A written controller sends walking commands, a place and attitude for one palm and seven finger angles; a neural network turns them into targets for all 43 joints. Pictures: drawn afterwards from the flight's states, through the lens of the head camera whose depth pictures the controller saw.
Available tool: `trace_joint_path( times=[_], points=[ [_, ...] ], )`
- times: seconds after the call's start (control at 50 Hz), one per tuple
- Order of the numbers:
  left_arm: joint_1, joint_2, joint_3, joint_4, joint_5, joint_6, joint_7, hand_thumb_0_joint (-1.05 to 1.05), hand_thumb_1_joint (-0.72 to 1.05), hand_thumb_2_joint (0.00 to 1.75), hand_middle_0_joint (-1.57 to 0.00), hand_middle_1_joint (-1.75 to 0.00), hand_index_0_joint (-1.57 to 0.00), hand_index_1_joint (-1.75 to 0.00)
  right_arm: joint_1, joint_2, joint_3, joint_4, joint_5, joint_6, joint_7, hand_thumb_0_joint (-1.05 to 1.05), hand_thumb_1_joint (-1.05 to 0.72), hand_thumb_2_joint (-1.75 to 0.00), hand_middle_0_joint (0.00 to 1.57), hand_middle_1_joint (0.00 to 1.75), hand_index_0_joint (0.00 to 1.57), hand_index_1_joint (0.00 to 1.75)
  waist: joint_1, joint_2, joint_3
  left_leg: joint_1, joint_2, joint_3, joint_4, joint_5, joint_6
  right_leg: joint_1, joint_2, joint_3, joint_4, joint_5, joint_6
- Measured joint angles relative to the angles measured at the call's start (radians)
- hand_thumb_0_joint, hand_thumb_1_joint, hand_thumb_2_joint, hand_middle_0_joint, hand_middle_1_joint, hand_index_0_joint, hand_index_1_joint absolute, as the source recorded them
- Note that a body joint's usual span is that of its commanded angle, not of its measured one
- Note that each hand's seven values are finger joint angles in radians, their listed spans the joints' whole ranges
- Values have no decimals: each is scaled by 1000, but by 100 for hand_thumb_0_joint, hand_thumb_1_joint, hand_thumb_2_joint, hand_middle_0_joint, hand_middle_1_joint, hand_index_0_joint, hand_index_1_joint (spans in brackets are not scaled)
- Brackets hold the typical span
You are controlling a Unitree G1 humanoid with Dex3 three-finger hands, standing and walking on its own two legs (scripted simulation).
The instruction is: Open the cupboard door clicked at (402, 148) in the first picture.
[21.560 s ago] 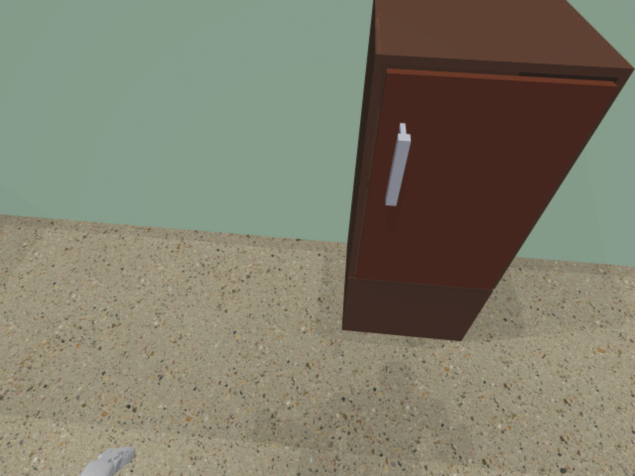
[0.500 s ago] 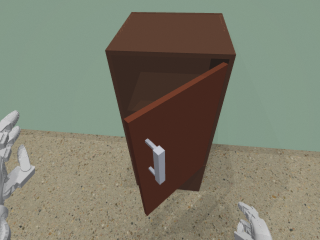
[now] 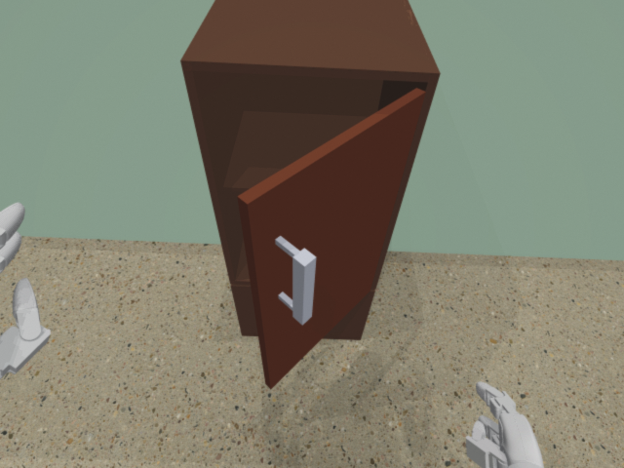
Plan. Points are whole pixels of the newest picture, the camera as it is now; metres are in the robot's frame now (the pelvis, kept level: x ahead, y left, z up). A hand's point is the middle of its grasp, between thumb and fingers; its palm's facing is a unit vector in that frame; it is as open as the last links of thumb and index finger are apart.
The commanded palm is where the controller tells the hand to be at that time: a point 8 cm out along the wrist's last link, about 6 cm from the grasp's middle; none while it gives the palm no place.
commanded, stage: step back with the hand held close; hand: left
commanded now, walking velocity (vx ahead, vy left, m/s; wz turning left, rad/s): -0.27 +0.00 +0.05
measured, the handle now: (293, 281) +0.37 +0.05 +0.01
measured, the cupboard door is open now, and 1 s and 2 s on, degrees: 48 48 48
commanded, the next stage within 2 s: stop stepping back and stand still in 0.62 s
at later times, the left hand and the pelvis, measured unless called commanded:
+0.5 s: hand out of the picture +0.07 +0.30 +0.17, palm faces +0.51 -0.74 -0.44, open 7.4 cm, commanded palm -0.01 +0.34 +0.18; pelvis -0.11 +0.02 -0.02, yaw +7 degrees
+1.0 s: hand out of the picture -0.03 +0.32 +0.18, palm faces +0.42 -0.84 -0.35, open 7.4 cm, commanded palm -0.12 +0.35 +0.18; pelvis -0.27 +0.06 +0.00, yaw -1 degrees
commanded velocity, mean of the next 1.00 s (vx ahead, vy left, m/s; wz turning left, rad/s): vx -0.17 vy -0.02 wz -0.05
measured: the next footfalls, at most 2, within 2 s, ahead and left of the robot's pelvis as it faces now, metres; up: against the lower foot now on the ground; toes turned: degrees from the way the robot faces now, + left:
right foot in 0.72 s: -0.26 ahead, -0.11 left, +0.00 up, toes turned +4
left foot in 0.88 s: -0.15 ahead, +0.12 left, +0.00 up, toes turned +2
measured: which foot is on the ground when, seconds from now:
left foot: down 0.00-0.70, up 0.72-0.86, down 0.88-1.00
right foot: down 0.00-0.42, up 0.44-0.70, down 0.72-0.88, up 0.90-1.00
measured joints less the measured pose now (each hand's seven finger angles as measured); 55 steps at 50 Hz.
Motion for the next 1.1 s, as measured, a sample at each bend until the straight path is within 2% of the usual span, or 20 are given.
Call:
trace_joint_path(
  times=[0.12,0.2,0.38,0.42,0.48,0.54,0.58,0.62,0.66,0.68,0.72,0.78,0.82,0.86,0.88,0.9,0.94,0.98,1.04,1.1],
  points=[
    [-20,-16,12,15,31,-20,2,1,89,89,-21,-30,-21,-31,22,6,12,-11,-10,-32,-4,1,-91,-90,20,30,20,30,12,9,12,-43,-12,-7,39,13,21,-46,-2,6,63,-17,23],
    [-66,-18,26,24,46,-26,2,1,89,89,-21,-30,-21,-31,47,19,13,-2,-16,-51,-4,1,-91,-90,20,30,20,30,2,2,18,-84,-27,-9,65,17,29,-38,6,43,127,-69,23],
    [-42,-52,24,-49,33,-60,9,1,89,89,-21,-30,-21,-31,17,29,14,40,-22,-80,21,1,-91,-90,20,30,21,30,32,3,51,-152,-8,6,93,-43,-1,-86,7,36,109,-9,25],
    [-51,-47,17,-60,36,-65,12,1,89,89,-21,-30,-21,-31,11,27,13,42,-24,-87,18,1,-91,-90,20,30,21,30,31,-1,54,-159,-6,11,83,-20,8,-100,8,38,118,-12,29],
    [-93,-28,22,-54,42,-67,8,1,89,89,-21,-30,-21,-31,-2,25,1,43,-33,-102,10,1,-91,-90,20,30,21,30,16,18,62,-166,9,14,44,82,45,-140,37,46,290,-143,30],
    [-119,9,46,-53,28,-66,10,1,89,89,-21,-30,-21,-31,-9,42,-11,58,-35,-115,18,1,-91,-90,20,30,20,30,7,23,46,-174,36,35,-22,196,50,-128,56,35,486,-260,21],
    [-107,25,66,-54,13,-71,15,1,89,89,-21,-30,-21,-31,-14,55,-10,67,-30,-116,28,1,-91,-90,20,30,20,30,10,14,21,-186,52,63,-64,228,49,-83,53,17,514,-301,15],
    [-93,24,73,-50,-3,-67,17,1,89,89,-21,-30,-21,-31,-21,63,-7,69,-26,-117,36,1,-91,-90,20,30,20,30,17,10,-4,-203,65,91,-110,251,34,-17,44,-13,462,-342,5],
    [-94,13,65,-44,-17,-57,15,1,89,89,-21,-30,-21,-31,-35,65,-5,68,-27,-121,43,1,-91,-90,20,30,20,30,27,10,-22,-228,75,119,-157,259,-7,60,38,-47,343,-382,-14],
    [-99,10,60,-45,-22,-55,14,1,89,89,-21,-30,-21,-31,-46,64,-5,65,-28,-124,46,1,-91,-90,20,30,20,30,33,6,-26,-249,75,133,-165,242,-38,100,32,-57,253,-397,-30],
    [-101,11,61,-64,-21,-68,19,1,89,89,-21,-30,-21,-31,-79,64,2,68,-24,-131,55,1,-91,-90,20,30,20,30,73,-35,-20,-340,68,140,-28,77,-117,129,-2,4,81,-356,-69],
    [-84,-25,10,-83,4,-87,14,1,89,89,-21,-30,-21,-31,-67,61,13,130,-29,-120,61,1,-91,-90,20,30,20,30,94,-47,-12,-364,32,6,390,-135,-141,120,-12,34,96,-260,1],
    [-69,-18,9,-103,13,-84,7,1,89,89,-21,-30,-21,-31,-12,78,30,131,-18,-112,50,1,-91,-90,20,30,20,30,98,-97,-42,-275,13,-9,423,-153,-124,129,-39,58,64,-226,28],
    [-79,-16,24,-109,14,-80,9,1,89,89,-21,-30,-21,-31,29,75,45,114,-12,-121,32,1,-91,-90,20,30,21,30,78,-114,-60,-123,12,-24,245,-80,-104,116,-50,63,77,-211,40],
    [-94,-24,29,-101,13,-78,11,1,89,89,-21,-30,-21,-31,38,57,46,97,-10,-132,25,1,-91,-90,20,30,21,30,62,-88,-62,-58,20,-38,141,-66,-65,81,-40,47,135,-209,43],
    [-129,-21,34,-75,15,-72,15,1,89,89,-21,-30,-21,-31,28,54,37,96,-13,-144,18,1,-91,-90,20,30,21,30,39,-86,-43,-52,7,-37,121,-99,-26,37,-46,48,222,-243,43],
    [-201,-8,37,-3,21,-59,20,1,89,89,-21,-30,-21,-31,5,62,27,102,-20,-158,17,1,-91,-90,20,30,20,30,17,-93,11,-39,-10,-19,98,-68,6,-39,-41,81,372,-307,39],
    [-204,5,46,33,10,-38,19,1,89,90,-21,-30,-21,-31,-2,73,32,104,-27,-166,26,1,-91,-90,20,30,20,30,-15,-92,33,-10,-5,-6,27,4,2,-99,-23,81,445,-304,40],
    [-100,17,43,-13,9,-18,14,1,89,90,-20,-30,-21,-31,31,89,41,89,-32,-165,41,1,-91,-90,20,30,20,30,-56,-90,27,30,10,2,-80,64,-18,-146,-7,51,465,-221,39],
    [40,27,21,-89,20,-23,2,1,89,89,-20,-30,-21,-31,83,93,38,84,-34,-153,43,1,-91,-90,20,30,20,30,-57,-87,-8,53,19,15,-166,50,-39,-141,-2,-4,428,-181,28]
  ],
)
